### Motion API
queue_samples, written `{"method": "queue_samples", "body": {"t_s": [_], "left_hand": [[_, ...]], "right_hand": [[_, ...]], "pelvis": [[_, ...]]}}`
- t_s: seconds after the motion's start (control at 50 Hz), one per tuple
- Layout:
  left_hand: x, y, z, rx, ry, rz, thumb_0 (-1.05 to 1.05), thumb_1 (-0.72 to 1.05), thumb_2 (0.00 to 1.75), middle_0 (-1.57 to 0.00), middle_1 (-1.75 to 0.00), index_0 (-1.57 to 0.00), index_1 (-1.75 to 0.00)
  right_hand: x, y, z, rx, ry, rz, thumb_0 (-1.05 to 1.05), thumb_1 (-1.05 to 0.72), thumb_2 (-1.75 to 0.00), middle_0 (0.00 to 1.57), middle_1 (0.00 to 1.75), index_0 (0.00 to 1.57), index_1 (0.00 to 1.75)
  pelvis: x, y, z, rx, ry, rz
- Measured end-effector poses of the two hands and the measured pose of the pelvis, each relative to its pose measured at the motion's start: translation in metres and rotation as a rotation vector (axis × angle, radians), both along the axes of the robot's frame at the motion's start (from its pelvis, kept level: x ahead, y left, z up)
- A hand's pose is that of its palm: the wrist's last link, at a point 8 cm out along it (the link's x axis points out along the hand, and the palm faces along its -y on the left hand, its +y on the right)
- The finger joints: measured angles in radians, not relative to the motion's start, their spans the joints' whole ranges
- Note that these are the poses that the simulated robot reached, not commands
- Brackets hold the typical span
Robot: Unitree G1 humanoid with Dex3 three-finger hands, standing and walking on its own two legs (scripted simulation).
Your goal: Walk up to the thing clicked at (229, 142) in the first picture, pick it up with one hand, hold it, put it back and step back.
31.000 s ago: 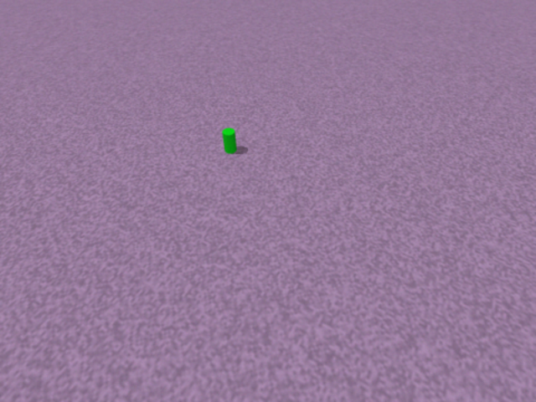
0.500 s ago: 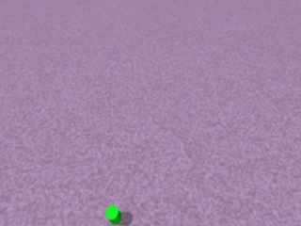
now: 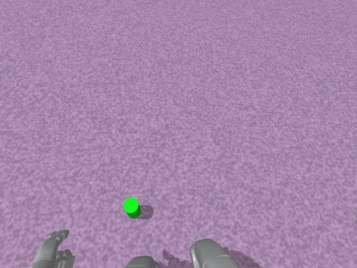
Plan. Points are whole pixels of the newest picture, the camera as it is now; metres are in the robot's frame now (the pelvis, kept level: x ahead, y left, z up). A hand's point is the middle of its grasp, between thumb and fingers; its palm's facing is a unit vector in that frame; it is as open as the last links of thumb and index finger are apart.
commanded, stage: step back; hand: left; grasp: from the side
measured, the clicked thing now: (132, 208) +0.39 +0.20 -0.69
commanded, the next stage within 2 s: none
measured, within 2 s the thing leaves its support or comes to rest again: neither
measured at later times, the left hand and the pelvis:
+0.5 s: hand out of the picture +0.02 +0.26 -0.13, palm faces -0.02 -0.91 -0.41, open 7.4 cm; pelvis -0.11 +0.00 +0.00, yaw -1 degrees
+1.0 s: hand out of the picture -0.18 +0.24 -0.15, palm faces -0.07 -0.91 -0.41, open 7.4 cm; pelvis -0.27 -0.02 -0.01, yaw -4 degrees
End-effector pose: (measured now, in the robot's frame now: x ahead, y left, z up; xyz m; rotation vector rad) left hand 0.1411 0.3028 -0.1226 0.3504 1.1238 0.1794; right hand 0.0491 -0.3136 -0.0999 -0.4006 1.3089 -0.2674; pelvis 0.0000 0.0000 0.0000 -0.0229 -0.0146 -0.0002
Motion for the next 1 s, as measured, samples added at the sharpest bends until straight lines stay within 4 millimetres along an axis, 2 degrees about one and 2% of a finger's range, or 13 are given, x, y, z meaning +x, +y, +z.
{"method": "queue_samples", "body": {"t_s": [0.12, 0.26, 0.36, 0.48, 0.58, 0.68, 0.8, 0.92, 1.0], "left_hand": [[-0.035, -0.003, 0.0, 0.01, 0.054, -0.025, 0.0, 0.91, 0.9, -0.2, -0.3, -0.2, -0.3], [-0.078, -0.016, 0.007, 0.042, 0.051, -0.033, 0.0, 0.91, 0.9, -0.2, -0.3, -0.2, -0.3], [-0.107, -0.019, 0.025, 0.042, 0.027, -0.012, 0.0, 0.91, 0.89, -0.2, -0.3, -0.2, -0.3], [-0.125, -0.009, 0.03, 0.05, -0.043, -0.007, 0.0, 0.9, 0.89, -0.2, -0.3, -0.2, -0.3], [-0.147, 0.009, 0.013, 0.023, -0.077, 0.005, 0.0, 0.9, 0.9, -0.2, -0.3, -0.2, -0.3], [-0.184, 0.013, 0.011, 0.008, -0.025, 0.027, 0.0, 0.91, 0.9, -0.2, -0.3, -0.2, -0.3], [-0.236, 0.013, 0.01, 0.016, 0.032, 0.021, 0.0, 0.91, 0.9, -0.2, -0.3, -0.2, -0.3], [-0.286, 0.0, 0.006, 0.048, 0.074, -0.01, 0.0, 0.91, 0.9, -0.2, -0.3, -0.2, -0.3], [-0.325, -0.018, 0.012, 0.052, 0.079, -0.008, 0.0, 0.91, 0.9, -0.2, -0.3, -0.2, -0.3]], "right_hand": [[-0.012, 0.005, -0.007, 0.025, -0.076, -0.008, 0.01, -0.91, -0.9, 0.21, 0.3, 0.21, 0.3], [-0.028, -0.009, -0.028, 0.067, -0.131, -0.023, 0.01, -0.91, -0.9, 0.21, 0.3, 0.21, 0.3], [-0.041, -0.011, -0.019, 0.077, -0.135, -0.014, 0.01, -0.91, -0.9, 0.21, 0.3, 0.21, 0.3], [-0.066, -0.009, -0.013, 0.043, -0.12, 0.041, 0.01, -0.91, -0.9, 0.21, 0.3, 0.21, 0.3], [-0.093, 0.003, -0.011, 0.009, -0.118, 0.076, 0.01, -0.91, -0.9, 0.21, 0.3, 0.21, 0.3], [-0.123, 0.014, 0.005, 0.016, -0.134, 0.076, 0.01, -0.91, -0.9, 0.21, 0.3, 0.21, 0.3], [-0.149, 0.008, 0.013, 0.004, -0.187, 0.068, 0.01, -0.9, -0.9, 0.21, 0.3, 0.21, 0.3], [-0.185, -0.017, -0.002, 0.011, -0.235, 0.057, 0.01, -0.9, -0.9, 0.21, 0.3, 0.21, 0.3], [-0.219, -0.033, -0.016, 0.026, -0.213, 0.015, 0.01, -0.91, -0.9, 0.21, 0.3, 0.21, 0.3]], "pelvis": [[-0.022, 0.0, -0.002, 0.007, -0.007, -0.038], [-0.054, -0.013, -0.011, -0.006, -0.028, -0.056], [-0.074, -0.014, 0.0, 0.041, -0.022, -0.058], [-0.104, -0.006, 0.0, 0.037, -0.007, -0.027], [-0.136, 0.006, -0.01, 0.052, -0.031, -0.007], [-0.162, 0.008, -0.001, 0.012, -0.031, -0.015], [-0.197, 0.001, 0.002, 0.001, -0.021, -0.05], [-0.241, -0.015, -0.011, 0.015, -0.024, -0.09], [-0.271, -0.025, -0.013, 0.001, -0.039, -0.07]]}}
